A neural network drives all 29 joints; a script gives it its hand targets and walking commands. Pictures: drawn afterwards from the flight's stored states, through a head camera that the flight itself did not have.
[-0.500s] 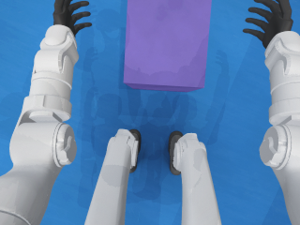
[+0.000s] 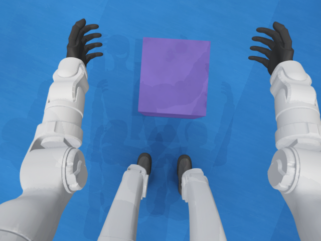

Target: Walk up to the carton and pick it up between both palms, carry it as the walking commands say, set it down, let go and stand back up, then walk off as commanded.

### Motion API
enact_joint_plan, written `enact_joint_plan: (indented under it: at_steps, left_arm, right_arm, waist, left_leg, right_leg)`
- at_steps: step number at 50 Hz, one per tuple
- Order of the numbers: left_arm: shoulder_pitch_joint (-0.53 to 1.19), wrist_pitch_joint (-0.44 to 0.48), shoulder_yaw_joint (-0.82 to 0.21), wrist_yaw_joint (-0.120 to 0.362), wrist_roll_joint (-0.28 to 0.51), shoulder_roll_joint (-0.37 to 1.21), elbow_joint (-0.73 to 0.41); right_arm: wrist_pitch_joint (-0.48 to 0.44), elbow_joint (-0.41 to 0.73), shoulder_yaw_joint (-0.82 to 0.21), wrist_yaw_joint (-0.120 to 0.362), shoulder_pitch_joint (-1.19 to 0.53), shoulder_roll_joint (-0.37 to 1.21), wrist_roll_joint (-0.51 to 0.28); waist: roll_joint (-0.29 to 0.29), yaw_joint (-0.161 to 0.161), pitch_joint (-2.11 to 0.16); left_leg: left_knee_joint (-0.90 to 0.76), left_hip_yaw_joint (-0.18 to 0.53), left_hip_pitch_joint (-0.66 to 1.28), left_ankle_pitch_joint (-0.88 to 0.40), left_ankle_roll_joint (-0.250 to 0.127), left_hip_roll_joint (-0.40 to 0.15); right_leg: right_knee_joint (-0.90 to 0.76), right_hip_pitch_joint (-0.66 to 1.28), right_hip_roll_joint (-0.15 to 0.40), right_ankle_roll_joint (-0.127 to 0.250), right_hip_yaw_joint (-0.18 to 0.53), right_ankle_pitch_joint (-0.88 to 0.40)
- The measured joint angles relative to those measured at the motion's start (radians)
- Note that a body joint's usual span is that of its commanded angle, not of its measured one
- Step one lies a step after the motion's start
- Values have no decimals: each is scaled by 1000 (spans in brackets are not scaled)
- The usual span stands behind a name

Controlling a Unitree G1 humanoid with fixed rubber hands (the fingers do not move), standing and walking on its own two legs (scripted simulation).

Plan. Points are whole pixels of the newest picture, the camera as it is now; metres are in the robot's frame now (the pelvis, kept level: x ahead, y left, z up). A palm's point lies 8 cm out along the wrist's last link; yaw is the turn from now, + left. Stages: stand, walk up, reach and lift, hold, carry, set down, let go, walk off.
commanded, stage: let go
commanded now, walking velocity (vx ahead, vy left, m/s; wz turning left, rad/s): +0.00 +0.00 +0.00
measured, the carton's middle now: (172, 84) +0.54 -0.01 -0.53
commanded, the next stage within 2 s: stand in 1.24 s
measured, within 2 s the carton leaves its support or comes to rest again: neither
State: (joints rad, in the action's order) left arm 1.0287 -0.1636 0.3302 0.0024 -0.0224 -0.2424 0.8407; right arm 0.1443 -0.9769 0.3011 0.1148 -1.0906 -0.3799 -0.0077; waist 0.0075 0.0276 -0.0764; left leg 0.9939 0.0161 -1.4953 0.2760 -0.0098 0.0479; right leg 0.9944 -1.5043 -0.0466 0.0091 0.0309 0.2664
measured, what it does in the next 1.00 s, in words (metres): rises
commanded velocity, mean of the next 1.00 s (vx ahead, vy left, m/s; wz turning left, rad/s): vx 0.00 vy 0.00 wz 0.00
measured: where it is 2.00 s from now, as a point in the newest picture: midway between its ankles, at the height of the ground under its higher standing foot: (163, 181)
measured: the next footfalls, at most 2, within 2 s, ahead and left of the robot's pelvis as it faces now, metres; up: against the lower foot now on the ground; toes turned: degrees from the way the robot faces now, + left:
none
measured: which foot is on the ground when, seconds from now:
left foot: down 0.00-1.00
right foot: down 0.00-1.00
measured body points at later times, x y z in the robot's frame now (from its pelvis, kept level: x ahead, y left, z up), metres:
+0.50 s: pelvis +0.05 +0.02 +0.08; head +0.21 +0.02 +0.50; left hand +0.35 +0.24 -0.02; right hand +0.35 -0.23 -0.02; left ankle +0.07 +0.11 -0.63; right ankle +0.07 -0.11 -0.63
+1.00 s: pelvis +0.07 +0.00 +0.11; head +0.09 +0.00 +0.56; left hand +0.23 +0.23 +0.02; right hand +0.23 -0.24 +0.03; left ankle +0.07 +0.11 -0.63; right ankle +0.07 -0.11 -0.63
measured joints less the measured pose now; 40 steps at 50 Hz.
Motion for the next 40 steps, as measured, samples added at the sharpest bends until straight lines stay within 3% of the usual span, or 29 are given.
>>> enact_joint_plan:
  at_steps: [7, 14, 22, 29, 40]
  left_arm:
    - [-191, 8, -64, 22, -28, 15, -103]
    - [-487, 3, -152, 30, -3, -6, -289]
    - [-759, 65, -214, 48, 33, 2, -293]
    - [-940, 119, -269, 38, 17, 63, -291]
    - [-1237, 117, -284, 37, -3, 80, -392]
  right_arm:
    - [0, 169, 14, -42, 217, 106, 93]
    - [3, 358, -77, -58, 518, 110, 41]
    - [-64, 392, -125, -46, 799, 136, 1]
    - [-107, 380, -156, -47, 993, 184, 40]
    - [-95, 500, -215, -47, 1296, 226, 61]
  waist:
    - [-5, 0, -4]
    - [-1, -6, 35]
    - [-3, -17, 19]
    - [-11, -12, 0]
    - [-34, -13, 91]
  left_leg:
    - [-50, 29, 62, -10, 4, 0]
    - [-142, 24, 254, -17, -7, 0]
    - [-251, 10, 563, 0, -25, 5]
    - [-345, 8, 800, 2, -33, 11]
    - [-480, 17, 1166, -7, -32, 7]
  right_leg:
    - [-69, 78, 1, 4, -24, -12]
    - [-165, 270, 2, -2, -12, -21]
    - [-270, 575, 9, -11, 11, -5]
    - [-361, 811, 19, -19, 19, 0]
    - [-495, 1177, 20, -11, 17, -7]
